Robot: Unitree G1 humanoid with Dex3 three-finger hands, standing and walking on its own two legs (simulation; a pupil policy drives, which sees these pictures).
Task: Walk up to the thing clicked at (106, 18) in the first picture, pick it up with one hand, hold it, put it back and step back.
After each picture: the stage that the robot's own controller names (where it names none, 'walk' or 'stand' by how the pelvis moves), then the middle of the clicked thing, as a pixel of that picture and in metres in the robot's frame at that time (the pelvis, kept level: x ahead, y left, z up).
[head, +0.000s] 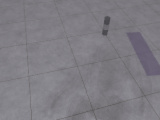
stand; (106, 26) +1.70 -0.34 -0.65
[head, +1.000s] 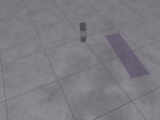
walk; (83, 32) +1.59 +0.05 -0.63
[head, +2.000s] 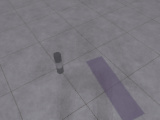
walk; (58, 63) +1.05 +0.25 -0.65
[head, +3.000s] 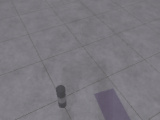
walk; (61, 97) +0.66 +0.17 -0.64
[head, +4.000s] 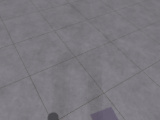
stand; out of the picture +0.43 +0.16 -0.63
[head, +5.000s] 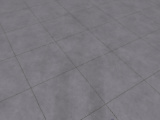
stand; out of the picture +0.39 +0.17 -0.66
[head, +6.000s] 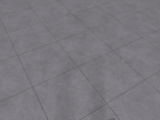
stand; out of the picture +0.40 +0.17 -0.66
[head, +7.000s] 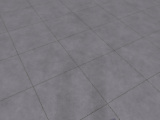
stand; out of the picture +0.39 +0.17 -0.66
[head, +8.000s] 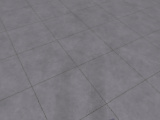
stand; out of the picture +0.39 +0.17 -0.66
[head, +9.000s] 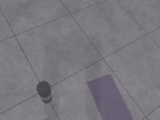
go down; (45, 93) +0.43 +0.16 -0.49
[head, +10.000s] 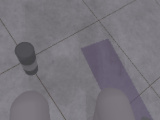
go down; (28, 61) +0.47 +0.20 -0.28
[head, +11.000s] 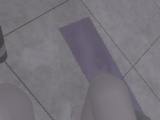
close in; out of the picture +0.46 +0.23 -0.20
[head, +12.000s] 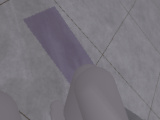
close; out of the picture +0.45 +0.27 -0.16
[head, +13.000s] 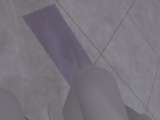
lift; out of the picture +0.42 +0.27 -0.16
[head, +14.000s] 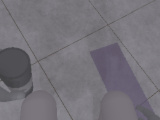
lift; (18, 78) +0.33 +0.20 -0.02
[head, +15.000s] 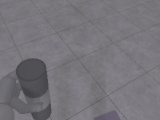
hold; (37, 94) +0.31 +0.14 +0.06
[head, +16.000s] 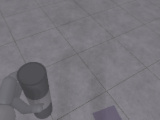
hold; (38, 95) +0.31 +0.14 +0.04
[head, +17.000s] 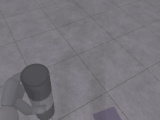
crouch; (41, 96) +0.31 +0.14 +0.03
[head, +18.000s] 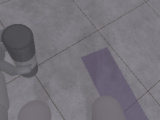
crouch; (24, 56) +0.43 +0.16 -0.04
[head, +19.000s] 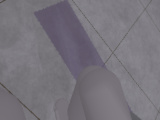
lower; out of the picture +0.42 +0.26 -0.17
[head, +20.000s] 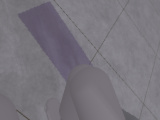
lower; out of the picture +0.43 +0.27 -0.17
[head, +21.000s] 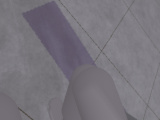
lower; out of the picture +0.44 +0.27 -0.17
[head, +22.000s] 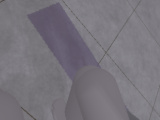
lower; out of the picture +0.42 +0.27 -0.16
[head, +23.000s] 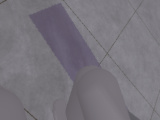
loosen; out of the picture +0.42 +0.26 -0.16
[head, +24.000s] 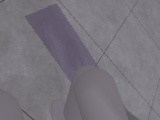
withdraw; out of the picture +0.42 +0.27 -0.16
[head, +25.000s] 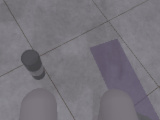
walk; (35, 67) +0.45 +0.21 -0.29
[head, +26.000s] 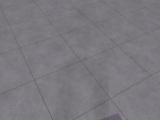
stand; out of the picture +0.37 +0.16 -0.59
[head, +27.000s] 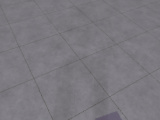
stand; out of the picture +0.39 +0.17 -0.60
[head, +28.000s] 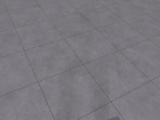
stand; out of the picture +0.39 +0.15 -0.64
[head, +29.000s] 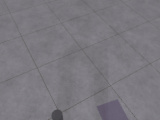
walk; out of the picture +0.42 +0.14 -0.63
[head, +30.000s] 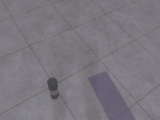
walk; (53, 89) +0.60 +0.17 -0.63
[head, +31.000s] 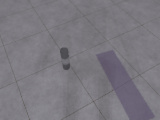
walk; (65, 59) +0.94 +0.18 -0.63
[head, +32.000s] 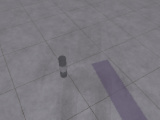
stand; (62, 67) +1.01 +0.16 -0.64
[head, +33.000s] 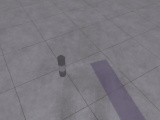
stand; (61, 66) +1.03 +0.18 -0.66
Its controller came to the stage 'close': yes
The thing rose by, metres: 0.67
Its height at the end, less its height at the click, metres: +0.00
